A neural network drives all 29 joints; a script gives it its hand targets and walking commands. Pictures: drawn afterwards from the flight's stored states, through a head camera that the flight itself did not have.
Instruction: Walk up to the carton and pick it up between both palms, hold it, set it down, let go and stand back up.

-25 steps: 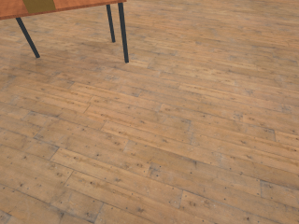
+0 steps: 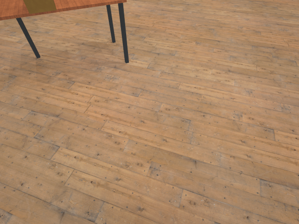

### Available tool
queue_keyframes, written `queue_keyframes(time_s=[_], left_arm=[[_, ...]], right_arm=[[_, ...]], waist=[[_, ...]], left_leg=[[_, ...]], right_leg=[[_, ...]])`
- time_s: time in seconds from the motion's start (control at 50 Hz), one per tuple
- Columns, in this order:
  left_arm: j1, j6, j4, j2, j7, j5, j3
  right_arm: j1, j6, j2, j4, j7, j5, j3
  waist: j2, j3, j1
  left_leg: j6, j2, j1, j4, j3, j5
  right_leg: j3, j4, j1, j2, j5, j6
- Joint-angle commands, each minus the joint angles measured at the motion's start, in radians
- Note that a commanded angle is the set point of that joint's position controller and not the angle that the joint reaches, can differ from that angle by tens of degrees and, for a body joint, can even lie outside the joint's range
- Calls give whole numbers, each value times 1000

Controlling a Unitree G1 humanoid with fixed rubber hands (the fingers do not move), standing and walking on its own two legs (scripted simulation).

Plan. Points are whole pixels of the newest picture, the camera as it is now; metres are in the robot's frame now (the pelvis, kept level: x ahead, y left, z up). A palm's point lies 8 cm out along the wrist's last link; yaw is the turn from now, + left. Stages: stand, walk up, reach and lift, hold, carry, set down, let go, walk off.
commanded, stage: stand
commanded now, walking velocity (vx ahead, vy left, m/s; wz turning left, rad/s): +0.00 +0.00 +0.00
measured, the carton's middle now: out of the picture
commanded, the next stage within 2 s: walk up in 0.32 s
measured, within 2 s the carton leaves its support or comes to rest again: neither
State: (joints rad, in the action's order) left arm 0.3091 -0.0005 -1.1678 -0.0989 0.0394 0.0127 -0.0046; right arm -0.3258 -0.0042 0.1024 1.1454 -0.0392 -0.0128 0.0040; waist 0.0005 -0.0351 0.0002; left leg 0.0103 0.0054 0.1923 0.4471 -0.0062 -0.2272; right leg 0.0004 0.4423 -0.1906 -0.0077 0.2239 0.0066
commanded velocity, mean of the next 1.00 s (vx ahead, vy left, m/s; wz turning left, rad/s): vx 0.26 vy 0.04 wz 0.23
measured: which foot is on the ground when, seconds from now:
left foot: down 0.00-0.54, up 0.56-0.86, down 0.88-1.00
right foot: down 0.00-0.88, up 0.90-1.00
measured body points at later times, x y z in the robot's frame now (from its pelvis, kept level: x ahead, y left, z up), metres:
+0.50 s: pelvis +0.00 +0.00 +0.00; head +0.01 +0.00 +0.45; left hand -0.03 +0.20 -0.16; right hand -0.03 -0.20 -0.16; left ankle +0.01 +0.11 -0.74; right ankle +0.01 -0.12 -0.74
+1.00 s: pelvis +0.10 +0.16 -0.02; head +0.10 +0.20 +0.43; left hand +0.07 +0.40 -0.19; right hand +0.15 -0.08 -0.14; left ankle +0.04 +0.24 -0.74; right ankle +0.06 -0.02 -0.64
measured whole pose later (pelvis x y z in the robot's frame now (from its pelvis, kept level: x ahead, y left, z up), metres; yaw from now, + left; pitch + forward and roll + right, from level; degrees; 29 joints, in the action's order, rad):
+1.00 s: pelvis +0.10 +0.16 -0.02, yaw +15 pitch +1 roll -2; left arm 0.29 -0.04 -1.05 -0.23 -0.04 0.05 -0.08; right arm -0.37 -0.06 0.16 1.00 0.03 -0.03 0.04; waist -0.05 0.01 0.05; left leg 0.02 -0.07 0.28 0.67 -0.11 -0.41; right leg -0.09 1.25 -0.46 -0.14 0.37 -0.01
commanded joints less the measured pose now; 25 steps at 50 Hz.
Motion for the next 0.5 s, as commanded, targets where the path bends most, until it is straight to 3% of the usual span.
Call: queue_keyframes(time_s=[0.0, 0.48], left_arm=[[84, -6, 7, -68, 5, 0, -9], [104, -11, 3, -61, 4, -1, -6]], right_arm=[[-78, -7, 71, -8, -5, 0, 12], [-96, -11, 63, -2, -3, 1, 9]], waist=[[1, -61, 0], [0, -59, 0]], left_leg=[[26, -76, 50, -108, 86, -5], [25, -78, 48, -108, 84, 8]], right_leg=[[64, -82, -36, -61, -21, -31], [66, -86, -40, -64, -28, -31]])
